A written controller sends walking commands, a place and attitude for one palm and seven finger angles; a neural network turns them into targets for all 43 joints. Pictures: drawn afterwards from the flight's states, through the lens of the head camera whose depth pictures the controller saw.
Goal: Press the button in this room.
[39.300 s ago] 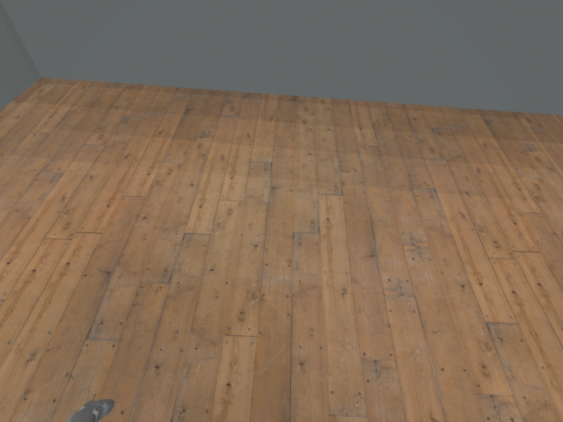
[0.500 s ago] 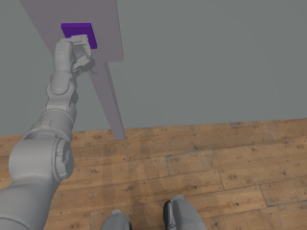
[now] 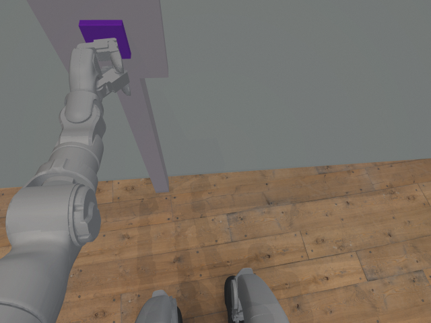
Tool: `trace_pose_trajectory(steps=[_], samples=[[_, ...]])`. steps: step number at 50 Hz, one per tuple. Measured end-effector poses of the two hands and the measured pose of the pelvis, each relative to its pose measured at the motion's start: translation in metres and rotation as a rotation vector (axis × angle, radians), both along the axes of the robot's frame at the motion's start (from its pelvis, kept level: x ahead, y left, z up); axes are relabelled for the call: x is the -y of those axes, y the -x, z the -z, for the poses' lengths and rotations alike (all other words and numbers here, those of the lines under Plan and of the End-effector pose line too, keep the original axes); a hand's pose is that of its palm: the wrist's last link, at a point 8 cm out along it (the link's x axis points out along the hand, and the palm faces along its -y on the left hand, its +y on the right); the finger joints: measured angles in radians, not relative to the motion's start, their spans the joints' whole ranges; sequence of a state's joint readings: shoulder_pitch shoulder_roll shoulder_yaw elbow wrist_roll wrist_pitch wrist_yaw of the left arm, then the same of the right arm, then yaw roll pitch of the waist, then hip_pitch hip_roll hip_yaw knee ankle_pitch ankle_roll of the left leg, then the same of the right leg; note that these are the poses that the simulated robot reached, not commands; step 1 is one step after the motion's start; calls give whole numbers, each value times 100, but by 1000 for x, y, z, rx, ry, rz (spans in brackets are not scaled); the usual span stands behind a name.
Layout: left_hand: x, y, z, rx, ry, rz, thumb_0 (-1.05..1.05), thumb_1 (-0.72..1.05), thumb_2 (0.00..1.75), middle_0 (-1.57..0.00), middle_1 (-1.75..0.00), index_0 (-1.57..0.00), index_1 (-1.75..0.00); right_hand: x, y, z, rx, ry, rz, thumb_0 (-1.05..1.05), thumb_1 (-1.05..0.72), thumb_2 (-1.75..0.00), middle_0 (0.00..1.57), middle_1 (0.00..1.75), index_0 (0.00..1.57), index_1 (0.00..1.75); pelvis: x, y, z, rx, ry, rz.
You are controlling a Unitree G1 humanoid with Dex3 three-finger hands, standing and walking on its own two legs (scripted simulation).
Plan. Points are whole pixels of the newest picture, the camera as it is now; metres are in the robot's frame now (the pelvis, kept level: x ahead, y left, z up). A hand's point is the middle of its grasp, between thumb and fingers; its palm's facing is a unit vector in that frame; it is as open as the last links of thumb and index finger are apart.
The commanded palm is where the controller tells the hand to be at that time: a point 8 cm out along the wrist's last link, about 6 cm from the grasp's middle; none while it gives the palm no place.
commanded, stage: pull the fist back off the button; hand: left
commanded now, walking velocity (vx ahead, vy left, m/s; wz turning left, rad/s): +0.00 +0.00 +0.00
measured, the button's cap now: (107, 36) +0.60 +0.12 +0.13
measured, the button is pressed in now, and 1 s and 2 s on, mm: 12 0 0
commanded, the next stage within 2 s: draw the hand back to the body in 0.84 s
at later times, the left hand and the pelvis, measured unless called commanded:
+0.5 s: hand (133, 94) +0.50 +0.09 +0.09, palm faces -0.04 -1.00 -0.02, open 3.0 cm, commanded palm +0.46 +0.15 +0.10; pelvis +0.04 -0.01 +0.02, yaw -2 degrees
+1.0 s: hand (117, 115) +0.45 +0.11 +0.11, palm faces -0.05 -1.00 -0.04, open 3.1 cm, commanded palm +0.41 +0.17 +0.11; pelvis +0.05 -0.02 +0.03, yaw +0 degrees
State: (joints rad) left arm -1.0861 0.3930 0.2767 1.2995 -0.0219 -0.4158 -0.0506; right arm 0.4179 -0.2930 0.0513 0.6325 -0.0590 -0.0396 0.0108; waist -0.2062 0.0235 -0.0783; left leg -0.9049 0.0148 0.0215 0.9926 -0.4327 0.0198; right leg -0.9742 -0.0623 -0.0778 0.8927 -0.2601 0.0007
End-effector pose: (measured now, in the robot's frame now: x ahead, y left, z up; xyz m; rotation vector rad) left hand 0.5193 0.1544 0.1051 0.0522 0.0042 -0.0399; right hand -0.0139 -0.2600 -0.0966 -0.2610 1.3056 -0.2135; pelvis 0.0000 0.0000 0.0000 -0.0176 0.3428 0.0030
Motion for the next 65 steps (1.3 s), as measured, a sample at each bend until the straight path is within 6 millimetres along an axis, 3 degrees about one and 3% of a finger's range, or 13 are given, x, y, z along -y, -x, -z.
trace_pose_trajectory(steps=[7,13,23,34,41,46,52,59,65], samples=[[2,8,1,16,-2,-2,-5,83,100,-130,-150,-132,-150,-3,-7,1,7,-28,7,1,-91,-89,20,30,21,30,0,-7,-4,15,-4,11],[4,16,1,16,4,-5,-5,87,98,-130,-150,-131,-150,-2,-28,0,38,-47,7,1,-91,-89,20,30,21,30,2,-17,-10,36,-8,20],[15,30,11,-4,22,10,-1,90,93,-130,-150,-130,-150,7,-84,-8,133,-59,0,1,-91,-89,20,30,20,30,9,-39,-20,58,-17,38],[-5,75,5,27,1,-13,1,90,91,-130,-150,-130,-150,11,-151,-23,269,-77,-38,1,-91,-89,20,30,20,30,18,-58,-32,105,-17,31],[-3,95,10,-10,19,14,2,90,90,-130,-150,-130,-150,7,-184,-28,344,-71,-89,1,-91,-89,20,30,20,30,19,-56,-33,137,-16,9],[-4,93,4,19,15,6,2,90,90,-130,-150,-131,-150,4,-191,-29,380,-67,-103,1,-91,-89,20,30,20,30,19,-51,-31,147,-18,5],[-11,94,-6,34,13,11,2,90,90,-130,-150,-130,-150,-1,-179,-27,378,-81,-83,1,-91,-89,20,30,20,30,17,-49,-32,156,-21,17],[-32,130,-23,47,24,-3,2,90,90,-130,-150,-130,-150,-6,-167,-35,397,-99,-55,1,-91,-89,20,30,20,30,13,-50,-40,205,-21,32],[-47,162,-35,54,15,-10,2,90,90,-130,-150,-130,-150,-9,-181,-48,470,-85,-94,1,-91,-89,20,30,20,30,10,-45,-45,256,-16,20]])
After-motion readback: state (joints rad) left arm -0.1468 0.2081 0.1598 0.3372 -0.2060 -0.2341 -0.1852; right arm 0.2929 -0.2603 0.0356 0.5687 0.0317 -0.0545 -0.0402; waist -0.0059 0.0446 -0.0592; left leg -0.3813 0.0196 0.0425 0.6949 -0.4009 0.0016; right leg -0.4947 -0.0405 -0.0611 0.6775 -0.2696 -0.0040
